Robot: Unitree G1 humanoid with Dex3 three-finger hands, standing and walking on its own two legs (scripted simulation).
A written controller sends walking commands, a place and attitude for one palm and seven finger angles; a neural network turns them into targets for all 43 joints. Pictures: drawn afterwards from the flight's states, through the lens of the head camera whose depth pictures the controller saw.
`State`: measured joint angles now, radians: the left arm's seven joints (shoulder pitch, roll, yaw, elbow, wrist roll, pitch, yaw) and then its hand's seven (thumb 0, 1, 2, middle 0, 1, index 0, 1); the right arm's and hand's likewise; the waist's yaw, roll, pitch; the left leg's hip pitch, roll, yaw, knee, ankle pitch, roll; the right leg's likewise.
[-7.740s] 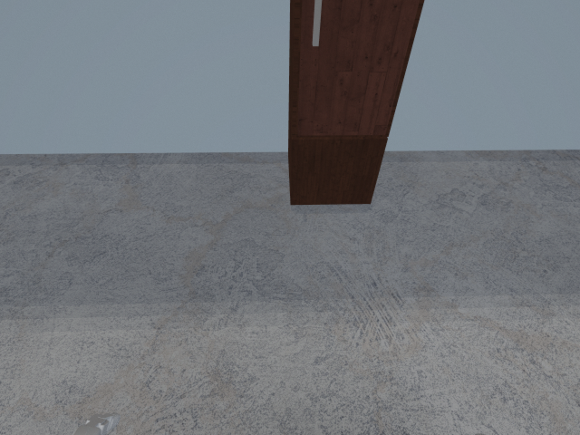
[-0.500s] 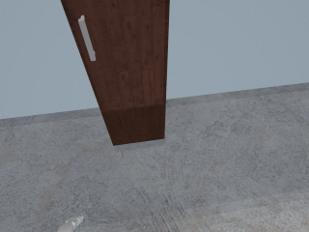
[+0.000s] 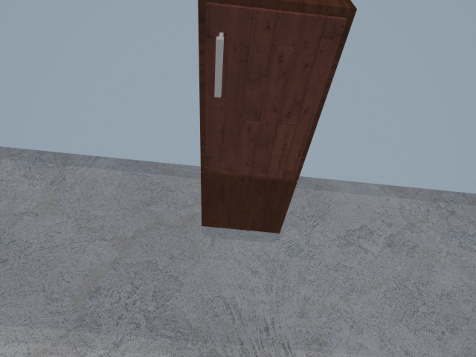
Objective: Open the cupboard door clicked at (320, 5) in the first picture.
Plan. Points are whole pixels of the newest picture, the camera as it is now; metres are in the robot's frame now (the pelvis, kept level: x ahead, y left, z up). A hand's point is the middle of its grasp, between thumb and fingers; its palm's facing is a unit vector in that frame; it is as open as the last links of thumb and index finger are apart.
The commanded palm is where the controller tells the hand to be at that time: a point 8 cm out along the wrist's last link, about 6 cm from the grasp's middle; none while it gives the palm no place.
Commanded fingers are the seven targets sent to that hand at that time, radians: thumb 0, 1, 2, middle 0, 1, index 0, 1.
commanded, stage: take the last steps up to it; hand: left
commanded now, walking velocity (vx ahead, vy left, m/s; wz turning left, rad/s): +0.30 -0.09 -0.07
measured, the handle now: (219, 65) +0.81 +0.13 +0.11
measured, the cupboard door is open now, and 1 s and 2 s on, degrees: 0 0 0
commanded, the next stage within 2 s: come to a stop and stand still in 0.72 s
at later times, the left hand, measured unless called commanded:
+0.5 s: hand (189, 300) +0.27 +0.12 -0.18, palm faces -0.05 -0.98 -0.19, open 7.4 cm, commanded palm none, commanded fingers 0.00 0.90 0.90 -0.20 -0.30 -0.20 -0.30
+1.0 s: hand (200, 308) +0.26 +0.09 -0.18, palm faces +0.08 -0.99 -0.12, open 7.4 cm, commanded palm none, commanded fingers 0.00 0.90 0.90 -0.20 -0.30 -0.20 -0.30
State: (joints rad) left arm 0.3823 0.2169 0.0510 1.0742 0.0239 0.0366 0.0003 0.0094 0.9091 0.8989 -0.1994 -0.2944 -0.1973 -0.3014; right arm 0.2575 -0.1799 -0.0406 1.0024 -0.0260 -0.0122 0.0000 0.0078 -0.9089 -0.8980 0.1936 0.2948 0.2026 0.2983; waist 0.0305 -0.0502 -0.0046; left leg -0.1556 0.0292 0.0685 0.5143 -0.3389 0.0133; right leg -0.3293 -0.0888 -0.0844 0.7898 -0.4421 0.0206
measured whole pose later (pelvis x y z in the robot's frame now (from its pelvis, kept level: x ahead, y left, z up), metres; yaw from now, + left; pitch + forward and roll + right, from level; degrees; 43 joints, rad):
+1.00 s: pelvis +0.30 -0.06 +0.00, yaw -1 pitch -1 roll +0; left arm 0.34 0.12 0.01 1.15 0.00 -0.01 0.03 0.01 0.91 0.90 -0.20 -0.29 -0.19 -0.30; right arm 0.16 -0.12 -0.01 1.06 -0.01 -0.03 -0.04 0.00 -0.93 -0.90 0.19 0.29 0.20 0.30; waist 0.05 -0.04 0.03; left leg -0.25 0.03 0.13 0.51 -0.24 0.03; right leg -0.11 -0.02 -0.14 0.47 -0.35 -0.02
